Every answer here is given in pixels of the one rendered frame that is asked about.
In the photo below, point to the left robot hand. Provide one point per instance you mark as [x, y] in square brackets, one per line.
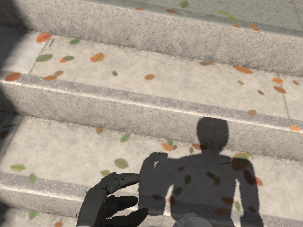
[97, 208]

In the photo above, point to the robot right shin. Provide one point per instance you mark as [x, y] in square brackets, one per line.
[189, 215]

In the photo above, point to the robot right thigh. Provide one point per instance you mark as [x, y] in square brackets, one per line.
[192, 222]

